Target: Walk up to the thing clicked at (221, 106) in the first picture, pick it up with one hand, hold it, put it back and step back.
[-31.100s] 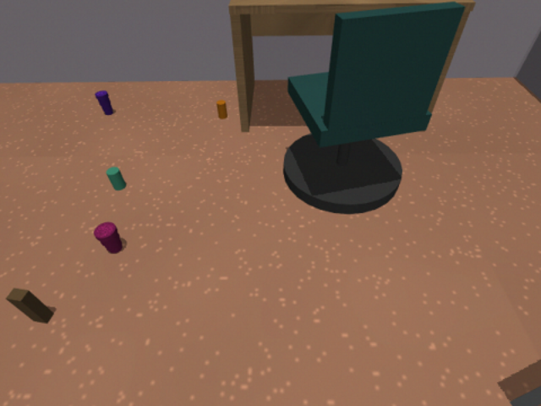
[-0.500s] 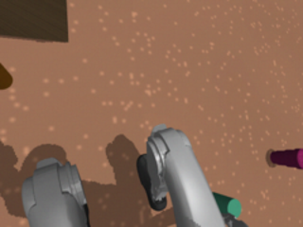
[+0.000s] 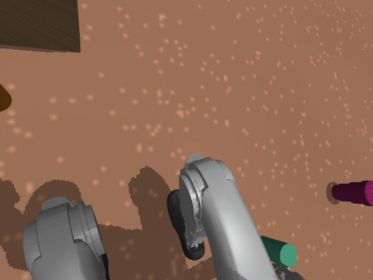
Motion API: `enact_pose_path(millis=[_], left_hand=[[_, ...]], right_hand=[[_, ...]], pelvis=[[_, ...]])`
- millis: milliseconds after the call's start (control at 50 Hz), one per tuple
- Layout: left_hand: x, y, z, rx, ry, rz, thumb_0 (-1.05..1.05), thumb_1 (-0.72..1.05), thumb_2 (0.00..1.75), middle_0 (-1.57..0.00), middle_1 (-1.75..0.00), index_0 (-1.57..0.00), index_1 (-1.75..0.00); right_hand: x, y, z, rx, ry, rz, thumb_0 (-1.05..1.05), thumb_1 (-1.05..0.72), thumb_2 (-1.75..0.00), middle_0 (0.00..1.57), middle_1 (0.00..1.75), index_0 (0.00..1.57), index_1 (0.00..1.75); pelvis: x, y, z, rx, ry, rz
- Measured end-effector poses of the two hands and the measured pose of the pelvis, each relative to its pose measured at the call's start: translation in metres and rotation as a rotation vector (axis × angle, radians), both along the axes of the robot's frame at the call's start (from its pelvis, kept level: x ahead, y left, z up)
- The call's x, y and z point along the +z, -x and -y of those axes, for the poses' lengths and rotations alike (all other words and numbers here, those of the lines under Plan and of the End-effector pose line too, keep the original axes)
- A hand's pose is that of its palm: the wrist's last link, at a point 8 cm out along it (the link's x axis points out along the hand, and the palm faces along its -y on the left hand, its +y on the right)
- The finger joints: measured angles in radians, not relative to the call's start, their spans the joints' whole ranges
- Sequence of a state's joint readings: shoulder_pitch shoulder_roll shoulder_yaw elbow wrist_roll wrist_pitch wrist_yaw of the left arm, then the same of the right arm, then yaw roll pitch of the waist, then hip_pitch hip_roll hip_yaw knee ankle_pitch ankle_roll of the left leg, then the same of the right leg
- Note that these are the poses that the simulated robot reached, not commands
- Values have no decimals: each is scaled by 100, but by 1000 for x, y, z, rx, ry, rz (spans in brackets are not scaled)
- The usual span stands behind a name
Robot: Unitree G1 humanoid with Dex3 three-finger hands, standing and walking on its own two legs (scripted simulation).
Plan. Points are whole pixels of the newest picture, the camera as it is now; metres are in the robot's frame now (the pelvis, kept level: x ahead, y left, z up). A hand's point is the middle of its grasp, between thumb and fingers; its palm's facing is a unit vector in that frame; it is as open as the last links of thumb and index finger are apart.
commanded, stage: rise first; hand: left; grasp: from above
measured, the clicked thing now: out of the picture +0.56 +0.30 -0.27
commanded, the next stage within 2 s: approach in 1.48 s
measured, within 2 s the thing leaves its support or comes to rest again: neither
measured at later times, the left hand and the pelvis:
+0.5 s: hand out of the picture +0.52 +0.35 -0.16, palm faces -0.43 -0.09 -0.90, open 13.2 cm; pelvis +0.00 +0.00 +0.00, yaw +0 degrees
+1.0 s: hand out of the picture +0.52 +0.34 -0.16, palm faces -0.44 -0.08 -0.90, open 13.4 cm; pelvis +0.00 +0.00 +0.00, yaw +0 degrees
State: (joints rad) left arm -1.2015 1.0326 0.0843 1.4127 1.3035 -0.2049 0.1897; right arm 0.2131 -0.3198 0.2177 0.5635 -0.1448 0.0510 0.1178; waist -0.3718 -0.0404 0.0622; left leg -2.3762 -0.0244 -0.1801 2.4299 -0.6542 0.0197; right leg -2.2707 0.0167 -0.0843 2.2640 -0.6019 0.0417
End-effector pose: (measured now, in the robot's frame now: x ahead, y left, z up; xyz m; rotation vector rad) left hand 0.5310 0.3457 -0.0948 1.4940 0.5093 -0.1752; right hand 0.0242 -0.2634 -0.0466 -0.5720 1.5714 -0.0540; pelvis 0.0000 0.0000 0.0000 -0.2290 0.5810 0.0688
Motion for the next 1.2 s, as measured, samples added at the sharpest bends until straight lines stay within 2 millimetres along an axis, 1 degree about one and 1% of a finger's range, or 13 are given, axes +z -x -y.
enact_pose_path(millis=[140,300,520,760,880,1060,1200], left_hand=[[-3,-3,2,-5,-13,-6,0,-37,89,-29,-79,-27,-81],[-8,0,1,4,-2,-22,0,-37,89,-28,-80,-27,-81],[-4,3,-2,-2,-1,-16,0,-37,90,-28,-79,-26,-81],[-3,-3,6,-26,-2,3,0,-39,92,-26,-82,-24,-83],[0,-3,6,-12,-8,4,0,-41,93,-24,-83,-23,-85],[-5,3,3,13,-3,-25,0,-41,93,-24,-84,-22,-86],[-3,-3,3,-1,-1,-1,0,-43,95,-23,-85,-21,-87]], right_hand=[[1,0,0,-5,2,-4,0,-91,-90,21,30,20,30],[3,-4,-2,1,-1,-2,0,-91,-90,21,30,20,30],[4,-7,2,13,9,4,0,-91,-90,21,30,20,30],[2,-5,-3,-1,1,8,0,-91,-90,21,30,20,30],[0,-4,-5,-8,-11,19,0,-91,-90,21,30,20,30],[-2,-1,-1,-1,-16,8,0,-91,-90,21,30,20,30],[-1,1,3,3,2,-12,0,-91,-90,21,30,20,30]], pelvis=[[0,-2,-1,-3,3,-4],[3,-2,-1,-1,5,-6],[2,-1,-1,-1,6,-2],[1,-2,-2,0,6,-7],[1,-2,-2,1,4,-9],[0,0,0,0,-3,2],[-1,-1,1,-3,-2,-3]])
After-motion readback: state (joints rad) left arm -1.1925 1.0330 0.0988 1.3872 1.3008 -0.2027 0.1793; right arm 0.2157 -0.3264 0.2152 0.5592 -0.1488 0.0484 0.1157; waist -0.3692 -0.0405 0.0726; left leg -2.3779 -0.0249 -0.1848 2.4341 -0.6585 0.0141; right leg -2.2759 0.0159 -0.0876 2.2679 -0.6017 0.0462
